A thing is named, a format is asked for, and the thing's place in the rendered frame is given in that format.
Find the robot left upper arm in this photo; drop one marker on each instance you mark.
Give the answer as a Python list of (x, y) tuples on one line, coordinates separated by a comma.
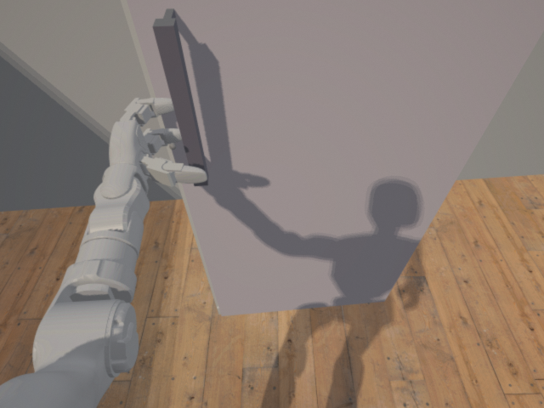
[(81, 348)]

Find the left robot hand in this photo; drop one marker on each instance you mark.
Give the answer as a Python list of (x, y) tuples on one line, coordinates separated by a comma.
[(128, 144)]

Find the robot left forearm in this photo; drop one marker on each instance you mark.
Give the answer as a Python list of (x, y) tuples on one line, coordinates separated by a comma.
[(105, 265)]

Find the handle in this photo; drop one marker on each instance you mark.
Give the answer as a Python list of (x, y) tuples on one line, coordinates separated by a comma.
[(172, 58)]

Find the fridge door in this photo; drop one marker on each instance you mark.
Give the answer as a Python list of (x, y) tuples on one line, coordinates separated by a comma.
[(333, 131)]

